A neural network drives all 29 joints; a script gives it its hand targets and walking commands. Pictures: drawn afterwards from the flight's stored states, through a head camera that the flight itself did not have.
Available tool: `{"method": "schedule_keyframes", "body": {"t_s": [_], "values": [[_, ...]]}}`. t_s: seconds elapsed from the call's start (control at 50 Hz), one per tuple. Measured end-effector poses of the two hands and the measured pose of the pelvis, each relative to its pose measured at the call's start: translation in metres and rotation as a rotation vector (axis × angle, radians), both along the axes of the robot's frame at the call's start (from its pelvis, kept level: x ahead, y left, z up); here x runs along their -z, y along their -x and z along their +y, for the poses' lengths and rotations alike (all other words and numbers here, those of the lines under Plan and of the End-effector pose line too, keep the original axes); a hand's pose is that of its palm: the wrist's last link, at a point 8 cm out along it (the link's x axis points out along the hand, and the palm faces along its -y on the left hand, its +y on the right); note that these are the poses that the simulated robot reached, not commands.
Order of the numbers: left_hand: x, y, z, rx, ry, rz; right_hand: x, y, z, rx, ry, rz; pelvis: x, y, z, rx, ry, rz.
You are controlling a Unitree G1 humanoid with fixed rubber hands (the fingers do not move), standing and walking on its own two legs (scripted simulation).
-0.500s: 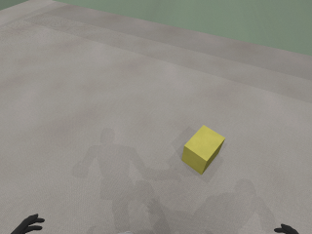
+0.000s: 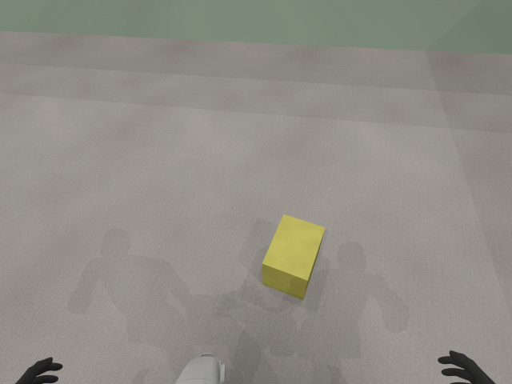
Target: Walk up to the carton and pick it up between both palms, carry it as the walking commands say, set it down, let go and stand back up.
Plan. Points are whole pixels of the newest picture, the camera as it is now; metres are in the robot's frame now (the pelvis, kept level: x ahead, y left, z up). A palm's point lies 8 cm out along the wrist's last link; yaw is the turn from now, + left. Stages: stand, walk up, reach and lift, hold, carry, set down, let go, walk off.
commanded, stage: walk up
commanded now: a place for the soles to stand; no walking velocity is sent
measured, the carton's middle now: (293, 256) +0.64 -0.10 -0.66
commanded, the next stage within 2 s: none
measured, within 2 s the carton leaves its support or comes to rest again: neither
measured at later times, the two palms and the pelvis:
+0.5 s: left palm (58, 269) +0.32 +0.39 -0.06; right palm out of the picture +0.14 -0.27 -0.10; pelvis +0.14 +0.07 -0.01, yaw -15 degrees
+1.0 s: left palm (105, 230) +0.42 +0.34 -0.09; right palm out of the picture +0.14 -0.26 -0.09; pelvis +0.17 +0.10 -0.01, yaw -24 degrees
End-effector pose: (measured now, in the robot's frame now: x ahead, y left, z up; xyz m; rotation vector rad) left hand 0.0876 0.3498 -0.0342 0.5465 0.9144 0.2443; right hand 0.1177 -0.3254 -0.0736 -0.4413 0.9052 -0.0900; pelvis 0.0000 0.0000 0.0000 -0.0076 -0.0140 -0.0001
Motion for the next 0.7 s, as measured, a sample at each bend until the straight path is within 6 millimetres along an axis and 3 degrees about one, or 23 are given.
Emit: {"method": "schedule_keyframes", "body": {"t_s": [0.1,0.18,0.3,0.4,0.5,0.58,0.7], "values": [[0.02,-0.008,0.042,0.0,-0.019,0.094,-0.008,-0.053,0.027,0.001,0.024,-0.082,0.011,-0.034,0.036,0.059,-0.004,-0.012],[0.04,-0.046,0.06,0.029,-0.019,0.119,-0.007,-0.052,0.035,0.086,0.057,-0.097,0.021,-0.056,0.059,0.107,-0.012,-0.027],[0.031,-0.119,0.054,0.133,0.027,0.128,-0.01,-0.022,0.046,0.228,0.042,-0.017,0.003,-0.091,0.071,0.171,-0.011,-0.021],[0.024,-0.178,0.043,0.209,0.004,0.101,0.007,-0.007,0.044,0.325,0.025,0.054,0.005,-0.12,0.071,0.215,-0.003,-0.008],[0.023,-0.227,0.038,0.257,-0.014,0.037,0.026,-0.021,0.056,0.384,-0.006,0.089,0.012,-0.141,0.075,0.263,-0.004,-0.005],[0.029,-0.259,0.036,0.287,0.004,0.029,0.027,-0.037,0.069,0.408,-0.006,0.06,0.014,-0.154,0.085,0.299,-0.017,-0.008],[0.049,-0.299,0.02,0.327,0.07,0.043,0.023,-0.038,0.077,0.458,0.025,0.046,0.017,-0.169,0.096,0.348,0.002,-0.015]]}}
